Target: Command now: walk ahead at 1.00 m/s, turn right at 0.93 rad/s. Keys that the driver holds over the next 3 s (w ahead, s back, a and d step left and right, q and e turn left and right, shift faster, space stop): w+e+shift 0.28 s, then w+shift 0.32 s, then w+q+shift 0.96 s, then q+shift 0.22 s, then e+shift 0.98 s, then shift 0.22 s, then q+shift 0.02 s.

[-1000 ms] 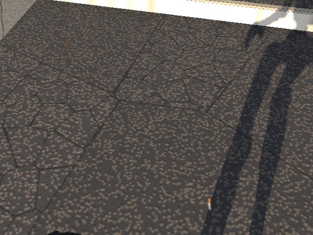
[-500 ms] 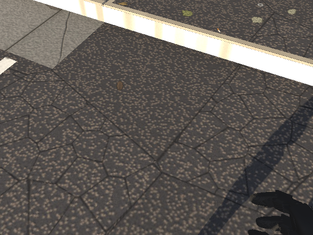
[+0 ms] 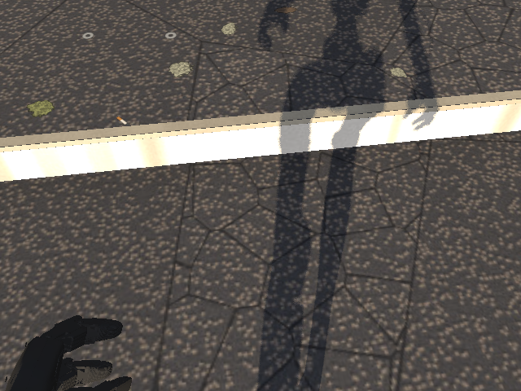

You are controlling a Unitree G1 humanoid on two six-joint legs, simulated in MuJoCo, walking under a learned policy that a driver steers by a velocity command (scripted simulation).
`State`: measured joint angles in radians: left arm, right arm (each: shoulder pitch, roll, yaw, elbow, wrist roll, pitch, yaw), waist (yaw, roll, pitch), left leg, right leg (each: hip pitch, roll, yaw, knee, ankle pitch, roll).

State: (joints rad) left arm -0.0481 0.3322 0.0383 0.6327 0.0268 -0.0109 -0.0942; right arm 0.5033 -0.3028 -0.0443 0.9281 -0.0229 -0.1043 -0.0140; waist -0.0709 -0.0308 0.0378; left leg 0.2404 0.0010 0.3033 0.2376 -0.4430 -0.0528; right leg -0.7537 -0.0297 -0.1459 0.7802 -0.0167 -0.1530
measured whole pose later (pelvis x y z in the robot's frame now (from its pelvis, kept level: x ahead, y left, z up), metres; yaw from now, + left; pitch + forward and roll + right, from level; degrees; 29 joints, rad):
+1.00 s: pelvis +0.88 -0.18 +0.02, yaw -14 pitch +2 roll +0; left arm 0.06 0.25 -0.01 0.69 0.07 -0.09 0.00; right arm 0.43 -0.29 -0.05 0.88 0.01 -0.06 0.01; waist -0.08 0.02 0.02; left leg -0.27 -0.02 -0.06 1.15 -0.33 0.09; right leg -0.42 -0.02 -0.06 0.57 -0.19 -0.02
